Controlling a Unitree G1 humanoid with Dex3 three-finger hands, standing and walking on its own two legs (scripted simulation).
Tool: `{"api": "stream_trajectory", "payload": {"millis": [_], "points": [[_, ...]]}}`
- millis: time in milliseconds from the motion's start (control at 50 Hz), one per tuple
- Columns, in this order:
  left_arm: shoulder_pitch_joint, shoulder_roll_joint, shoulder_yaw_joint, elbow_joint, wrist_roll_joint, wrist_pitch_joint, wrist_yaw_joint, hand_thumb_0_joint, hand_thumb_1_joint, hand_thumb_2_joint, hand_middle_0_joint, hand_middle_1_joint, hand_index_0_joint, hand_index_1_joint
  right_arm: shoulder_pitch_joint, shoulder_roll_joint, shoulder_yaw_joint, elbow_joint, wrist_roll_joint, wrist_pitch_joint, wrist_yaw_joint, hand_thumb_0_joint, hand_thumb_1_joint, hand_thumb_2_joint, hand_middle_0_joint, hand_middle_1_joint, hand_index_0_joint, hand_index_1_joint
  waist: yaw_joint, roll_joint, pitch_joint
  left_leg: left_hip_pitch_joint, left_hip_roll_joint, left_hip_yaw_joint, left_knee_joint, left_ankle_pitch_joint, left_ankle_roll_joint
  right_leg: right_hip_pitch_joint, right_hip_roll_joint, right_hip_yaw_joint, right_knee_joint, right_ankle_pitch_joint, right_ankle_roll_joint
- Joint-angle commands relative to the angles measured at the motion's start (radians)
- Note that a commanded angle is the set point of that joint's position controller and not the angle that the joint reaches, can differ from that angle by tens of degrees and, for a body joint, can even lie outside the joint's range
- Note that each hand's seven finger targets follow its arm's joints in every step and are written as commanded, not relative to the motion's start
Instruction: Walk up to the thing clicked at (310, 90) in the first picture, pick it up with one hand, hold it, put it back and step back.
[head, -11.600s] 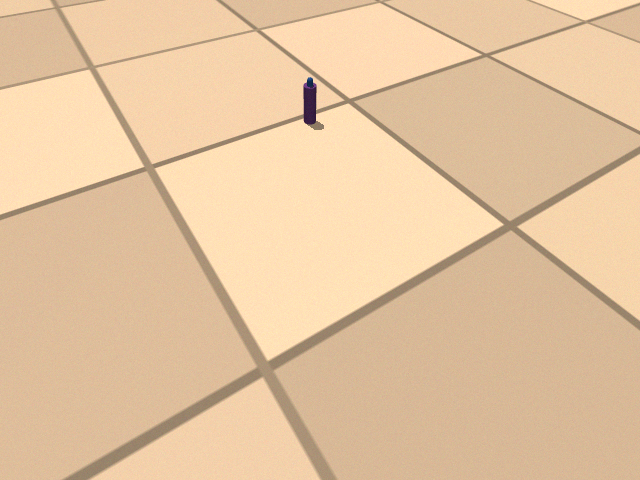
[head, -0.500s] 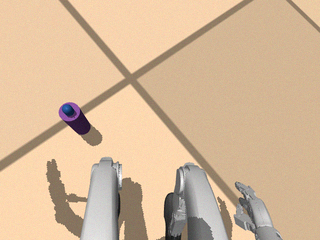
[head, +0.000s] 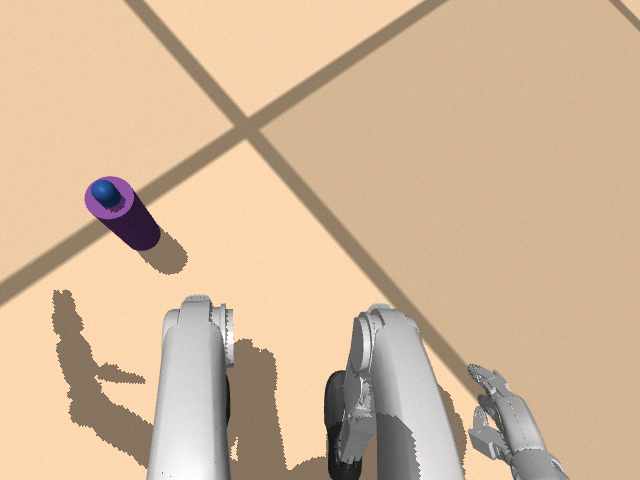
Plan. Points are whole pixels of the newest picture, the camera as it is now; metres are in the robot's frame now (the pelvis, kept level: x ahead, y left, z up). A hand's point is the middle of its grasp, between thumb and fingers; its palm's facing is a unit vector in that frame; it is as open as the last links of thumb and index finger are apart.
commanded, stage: go down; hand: left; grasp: from the side
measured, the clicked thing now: (125, 214) +0.46 +0.31 -0.31
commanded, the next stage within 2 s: approach in 0.40 s
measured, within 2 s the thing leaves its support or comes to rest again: neither
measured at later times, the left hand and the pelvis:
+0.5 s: hand out of the picture +0.35 +0.47 -0.01, palm faces +0.36 -0.93 -0.08, open 17.8 cm; pelvis +0.00 +0.00 -0.03, yaw -1 degrees
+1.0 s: hand out of the picture +0.38 +0.43 -0.19, palm faces +0.37 -0.93 +0.06, open 17.7 cm; pelvis -0.01 +0.00 -0.10, yaw -5 degrees
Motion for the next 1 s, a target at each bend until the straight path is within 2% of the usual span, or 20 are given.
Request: {"api": "stream_trajectory", "payload": {"millis": [0,20,100,120,140,200,320,400,460,480,500,580,620,660,740,760,780,820,880,980], "points": [[-0.125,0.495,0.102,-0.187,-0.039,-0.045,-0.002,0.0,-0.584,0.036,-0.054,-0.011,-0.039,-0.027,0.143,-0.238,-0.077,-0.054,0.003,-0.021,-0.019,0.0,-0.924,-0.91,0.199,0.3,0.199,0.3,0.079,0.284,-0.648,0.542,-0.006,0.024,-0.276,0.189,0.021,0.237,0.03,-0.002,-0.189,0.172,-0.049],[-0.135,0.501,0.093,-0.181,-0.036,-0.039,0.0,0.0,-0.596,0.035,-0.054,-0.006,-0.038,-0.024,0.132,-0.234,-0.075,-0.061,0.004,-0.021,-0.02,0.0,-0.926,-0.911,0.199,0.3,0.199,0.3,0.073,0.259,-0.626,0.499,-0.008,0.033,-0.272,0.149,0.025,0.235,0.033,0.002,-0.203,0.142,-0.047],[-0.152,0.51,0.098,-0.177,-0.034,-0.037,-0.005,0.0,-0.575,0.041,-0.048,-0.009,-0.033,-0.026,0.129,-0.239,-0.074,-0.059,0.005,-0.022,-0.019,0.0,-0.924,-0.91,0.199,0.3,0.199,0.3,0.069,0.292,-0.585,0.493,-0.001,0.019,-0.274,0.108,0.022,0.174,0.035,-0.008,-0.172,0.119,-0.05],[-0.133,0.496,0.099,-0.151,-0.037,-0.033,-0.005,0.0,-0.586,0.037,-0.052,-0.011,-0.037,-0.028,0.136,-0.235,-0.07,-0.06,0.005,-0.022,-0.019,0.0,-0.925,-0.911,0.199,0.3,0.199,0.3,0.065,0.267,-0.589,0.479,-0.004,0.021,-0.261,0.129,0.023,0.19,0.034,-0.009,-0.171,0.133,-0.048],[-0.148,0.494,0.088,-0.153,-0.036,-0.034,-0.007,0.0,-0.606,0.039,-0.051,-0.012,-0.037,-0.029,0.129,-0.235,-0.07,-0.058,0.006,-0.022,-0.02,0.0,-0.925,-0.911,0.199,0.3,0.199,0.3,0.054,0.262,-0.569,0.457,-0.005,0.025,-0.255,0.11,0.025,0.179,0.035,-0.009,-0.175,0.12,-0.048],[-0.161,0.49,0.088,-0.147,-0.048,-0.039,-0.016,0.0,-0.598,0.043,-0.048,-0.008,-0.031,-0.027,0.131,-0.234,-0.068,-0.062,0.007,-0.026,-0.017,0.0,-0.927,-0.912,0.199,0.3,0.199,0.3,0.049,0.247,-0.551,0.435,-0.004,0.026,-0.244,0.094,0.027,0.17,0.036,-0.008,-0.172,0.109,-0.046],[-0.176,0.519,0.097,-0.142,-0.052,-0.046,-0.037,0.0,-0.608,0.04,-0.053,-0.008,-0.035,-0.028,0.138,-0.245,-0.063,-0.054,0.001,-0.027,-0.016,0.0,-0.927,-0.911,0.199,0.3,0.199,0.3,0.051,0.27,-0.614,0.47,-0.006,0.033,-0.201,0.188,0.025,0.184,0.034,-0.01,-0.144,0.169,-0.047],[-0.184,0.568,0.123,-0.179,-0.049,-0.045,-0.036,0.0,-0.611,0.041,-0.056,-0.012,-0.036,-0.035,0.151,-0.252,-0.065,-0.051,0.001,-0.024,-0.015,0.0,-0.93,-0.913,0.198,0.3,0.199,0.3,0.072,0.306,-0.652,0.498,-0.006,0.026,-0.205,0.205,0.021,0.181,0.034,-0.013,-0.127,0.178,-0.051],[-0.161,0.561,0.132,-0.169,-0.046,-0.037,-0.034,0.0,-0.611,0.054,-0.051,-0.016,-0.031,-0.039,0.152,-0.256,-0.064,-0.051,0.004,-0.02,-0.014,0.0,-0.933,-0.913,0.198,0.3,0.199,0.3,0.072,0.325,-0.647,0.54,-0.003,0.007,-0.218,0.223,0.015,0.138,0.034,-0.024,-0.107,0.185,-0.053],[-0.182,0.57,0.127,-0.188,-0.045,-0.036,-0.034,0.0,-0.611,0.092,-0.069,-0.031,-0.025,-0.078,0.149,-0.253,-0.064,-0.053,0.004,-0.02,-0.014,0.0,-0.94,-0.916,0.199,0.3,0.199,0.3,0.07,0.323,-0.639,0.514,-0.004,0.01,-0.217,0.198,0.017,0.143,0.033,-0.021,-0.113,0.168,-0.053],[-0.172,0.561,0.132,-0.162,-0.05,-0.036,-0.032,0.0,-0.611,0.012,-0.09,-0.017,-0.057,-0.05,0.149,-0.254,-0.065,-0.051,0.005,-0.017,-0.014,0.0,-0.922,-0.908,0.197,0.3,0.198,0.3,0.064,0.301,-0.624,0.495,-0.006,0.016,-0.208,0.186,0.02,0.141,0.035,-0.02,-0.12,0.161,-0.051],[-0.173,0.489,0.119,-0.074,-0.078,-0.069,-0.042,0.0,-0.611,0.0,-0.092,-0.013,-0.065,-0.04,0.125,-0.251,-0.047,-0.05,0.0,-0.024,-0.008,0.0,-0.923,-0.907,0.197,0.3,0.198,0.3,0.025,0.258,-0.497,0.404,-0.003,0.003,-0.168,0.147,0.023,0.071,0.038,-0.034,-0.085,0.137,-0.05],[-0.197,0.439,0.096,-0.007,-0.101,-0.105,-0.049,0.0,-0.611,0.0,-0.091,-0.008,-0.065,-0.035,0.115,-0.246,-0.035,-0.052,-0.007,-0.029,-0.004,0.0,-0.92,-0.906,0.197,0.3,0.198,0.3,-0.012,0.193,-0.442,0.334,-0.003,0.007,-0.12,0.125,0.029,0.065,0.044,-0.038,-0.083,0.125,-0.043],[-0.202,0.405,0.078,0.038,-0.118,-0.152,-0.054,0.0,-0.611,0.0,-0.087,-0.014,-0.063,-0.039,0.107,-0.25,-0.023,-0.054,-0.017,-0.036,0.001,0.0,-0.913,-0.905,0.198,0.3,0.198,0.3,-0.027,0.162,-0.433,0.287,-0.005,0.015,-0.086,0.126,0.029,0.086,0.047,-0.043,-0.068,0.132,-0.04],[-0.249,0.381,0.037,0.11,-0.132,-0.23,-0.06,0.0,-0.611,0.0,-0.088,-0.01,-0.069,-0.03,0.082,-0.28,-0.006,-0.061,-0.037,-0.038,0.01,0.0,-0.903,-0.901,0.198,0.3,0.198,0.3,-0.051,0.182,-0.434,0.296,0.003,0.002,-0.042,0.09,0.02,0.046,0.052,-0.059,-0.031,0.109,-0.041],[-0.268,0.391,0.04,0.121,-0.133,-0.248,-0.056,0.0,-0.611,0.0,-0.088,-0.016,-0.069,-0.036,0.082,-0.289,0.002,-0.06,-0.043,-0.036,0.014,0.0,-0.9,-0.9,0.198,0.3,0.198,0.3,-0.055,0.188,-0.434,0.301,0.005,-0.007,-0.032,0.093,0.016,0.038,0.052,-0.068,-0.011,0.113,-0.041],[-0.276,0.424,0.055,0.126,-0.133,-0.269,-0.051,0.0,-0.611,0.0,-0.088,-0.007,-0.068,-0.028,0.072,-0.293,0.012,-0.061,-0.05,-0.034,0.018,0.0,-0.902,-0.901,0.198,0.3,0.198,0.3,-0.043,0.197,-0.443,0.305,0.009,-0.011,-0.021,0.089,0.013,0.033,0.055,-0.072,0.006,0.107,-0.041],[-0.299,0.482,0.075,0.127,-0.124,-0.308,-0.04,0.0,-0.611,0.0,-0.093,-0.002,-0.074,-0.021,0.058,-0.301,0.032,-0.062,-0.067,-0.025,0.024,0.0,-0.904,-0.901,0.198,0.3,0.198,0.3,-0.045,0.226,-0.468,0.308,0.01,-0.007,0.018,0.109,0.011,0.051,0.059,-0.076,0.027,0.122,-0.039],[-0.328,0.625,0.134,0.063,-0.087,-0.366,-0.011,0.0,-0.611,0.0,-0.095,-0.01,-0.076,-0.029,0.025,-0.315,0.058,-0.067,-0.097,0.001,0.033,0.0,-0.914,-0.904,0.198,0.3,0.199,0.3,-0.01,0.319,-0.52,0.355,0.019,-0.004,0.044,0.141,0.004,0.063,0.065,-0.079,0.068,0.134,-0.042],[-0.308,0.741,0.19,0.006,-0.028,-0.423,0.039,0.0,-0.611,0.069,-0.098,-0.109,-0.083,-0.126,-0.018,-0.333,0.104,-0.067,-0.153,0.051,0.045,0.0,-0.921,-0.907,0.199,0.3,0.199,0.3,-0.003,0.497,-0.542,0.455,0.035,-0.019,0.075,0.267,-0.014,0.062,0.072,-0.096,0.136,0.211,-0.043]]}}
